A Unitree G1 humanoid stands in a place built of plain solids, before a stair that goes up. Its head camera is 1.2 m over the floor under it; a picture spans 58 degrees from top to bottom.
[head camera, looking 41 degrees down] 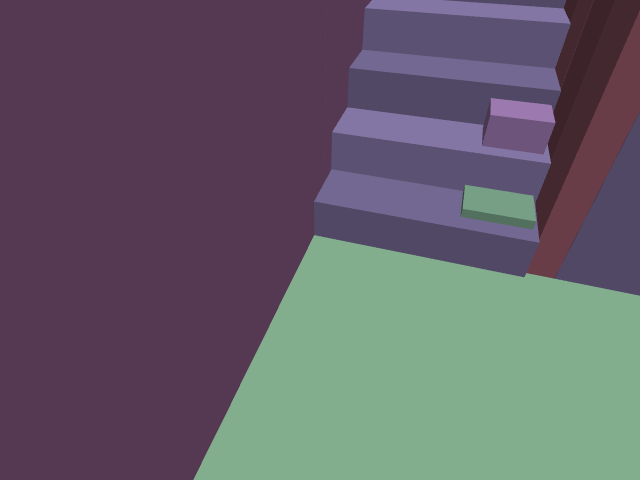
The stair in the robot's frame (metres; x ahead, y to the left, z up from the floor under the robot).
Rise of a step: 0.18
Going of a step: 0.26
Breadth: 0.85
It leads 17 degrees to the right of straight ahead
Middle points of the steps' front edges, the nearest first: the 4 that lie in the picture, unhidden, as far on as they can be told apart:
1.29 -0.38 0.18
1.53 -0.46 0.36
1.77 -0.53 0.54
2.02 -0.61 0.71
